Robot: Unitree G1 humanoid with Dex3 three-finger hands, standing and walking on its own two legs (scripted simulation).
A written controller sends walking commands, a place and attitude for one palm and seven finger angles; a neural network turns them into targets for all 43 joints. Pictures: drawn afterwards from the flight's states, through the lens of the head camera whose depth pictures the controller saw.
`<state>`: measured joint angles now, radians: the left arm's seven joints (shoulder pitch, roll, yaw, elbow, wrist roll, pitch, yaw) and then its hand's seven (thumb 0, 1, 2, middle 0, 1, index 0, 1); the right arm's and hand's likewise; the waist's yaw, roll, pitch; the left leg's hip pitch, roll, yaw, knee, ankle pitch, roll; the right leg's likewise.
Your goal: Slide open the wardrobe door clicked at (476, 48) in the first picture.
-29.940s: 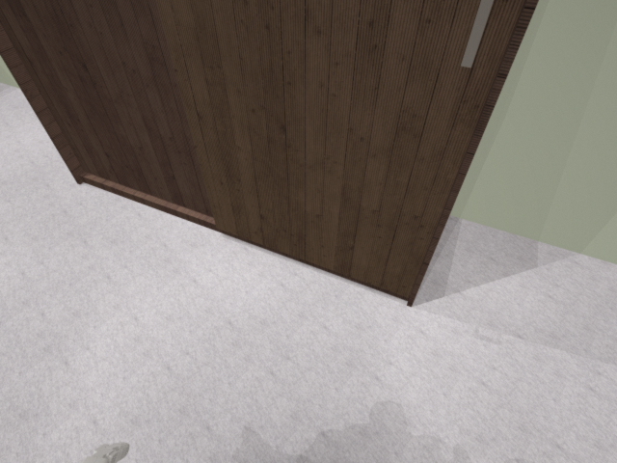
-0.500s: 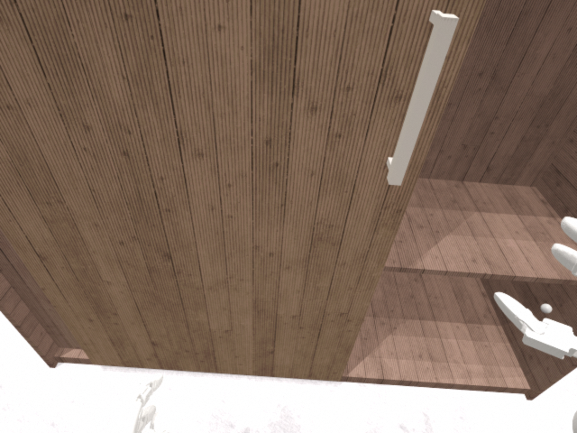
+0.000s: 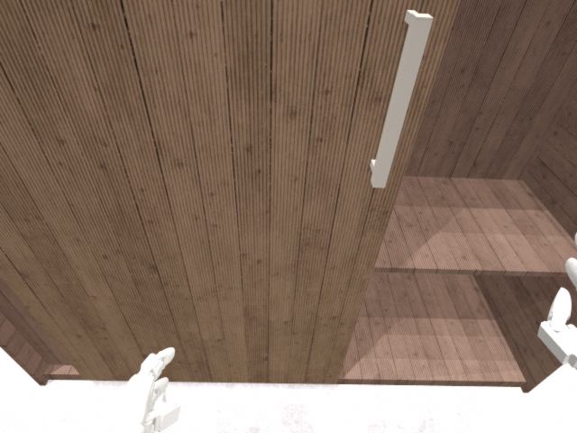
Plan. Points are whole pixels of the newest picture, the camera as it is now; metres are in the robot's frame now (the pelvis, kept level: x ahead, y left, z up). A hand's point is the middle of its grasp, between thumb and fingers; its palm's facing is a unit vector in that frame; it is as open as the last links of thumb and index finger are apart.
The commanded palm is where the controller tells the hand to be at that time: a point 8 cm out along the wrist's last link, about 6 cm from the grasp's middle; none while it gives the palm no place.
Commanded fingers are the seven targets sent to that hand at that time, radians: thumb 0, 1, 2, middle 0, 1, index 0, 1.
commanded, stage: draw the hand back to the body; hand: right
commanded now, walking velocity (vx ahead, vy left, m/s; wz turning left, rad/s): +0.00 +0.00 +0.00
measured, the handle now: (393, 107) +0.47 -0.16 +0.27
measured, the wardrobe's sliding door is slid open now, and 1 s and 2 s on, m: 0.67 0.67 0.67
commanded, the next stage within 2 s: step back with the hand held close in 0.10 s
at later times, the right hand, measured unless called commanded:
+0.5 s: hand (535, 330) +0.19 -0.26 +0.15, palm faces +0.37 +0.81 -0.46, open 7.4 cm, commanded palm +0.13 -0.31 +0.17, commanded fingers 0.00 -0.90 -0.90 0.20 0.30 0.20 0.30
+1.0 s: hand out of the picture +0.13 -0.29 +0.14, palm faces +0.45 +0.76 -0.47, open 7.4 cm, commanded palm +0.06 -0.33 +0.17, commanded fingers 0.00 -0.90 -0.90 0.20 0.30 0.20 0.30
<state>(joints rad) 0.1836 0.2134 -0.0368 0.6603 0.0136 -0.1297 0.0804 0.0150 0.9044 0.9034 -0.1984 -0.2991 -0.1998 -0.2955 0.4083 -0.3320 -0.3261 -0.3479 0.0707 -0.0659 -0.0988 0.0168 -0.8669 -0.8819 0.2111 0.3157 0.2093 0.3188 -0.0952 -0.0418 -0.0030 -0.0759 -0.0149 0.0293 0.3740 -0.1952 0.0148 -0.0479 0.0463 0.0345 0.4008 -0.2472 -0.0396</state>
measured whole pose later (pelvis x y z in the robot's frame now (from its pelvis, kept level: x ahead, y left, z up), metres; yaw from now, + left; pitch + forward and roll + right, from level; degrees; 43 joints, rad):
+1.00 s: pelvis -0.07 -0.02 -0.02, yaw -1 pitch +0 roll +2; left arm 0.27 0.22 0.00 0.56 0.00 -0.10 0.09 0.02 0.90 0.90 -0.20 -0.30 -0.20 -0.30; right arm 0.48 -0.40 -0.43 -0.43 -0.03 -0.25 -0.13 0.02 -0.89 -0.89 0.21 0.30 0.21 0.30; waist 0.01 0.01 -0.01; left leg -0.37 -0.04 -0.02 0.61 -0.20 -0.02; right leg -0.40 0.06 0.02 0.62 -0.22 -0.08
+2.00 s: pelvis -0.18 -0.05 +0.00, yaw +3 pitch +2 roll +4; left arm 0.27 0.19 0.00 0.59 0.01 -0.16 0.07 0.02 0.90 0.90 -0.20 -0.30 -0.20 -0.30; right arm 0.51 -0.43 -0.42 -0.47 0.05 -0.19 -0.11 0.02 -0.89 -0.89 0.21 0.30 0.21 0.30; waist 0.00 0.02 -0.04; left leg -0.17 -0.12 0.01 0.51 -0.48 0.04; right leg -0.38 0.02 -0.03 0.29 -0.08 -0.01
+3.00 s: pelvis -0.16 -0.05 -0.01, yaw +7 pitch +2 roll -1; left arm 0.21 0.23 0.00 0.60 -0.01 -0.09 0.08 0.01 0.91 0.90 -0.20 -0.30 -0.20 -0.30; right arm 0.52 -0.41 -0.40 -0.42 0.04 -0.17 -0.14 0.02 -0.89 -0.89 0.21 0.30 0.21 0.30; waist 0.00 0.01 -0.03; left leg -0.16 -0.07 0.06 0.50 -0.37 0.07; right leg -0.30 0.01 -0.04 0.54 -0.26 -0.01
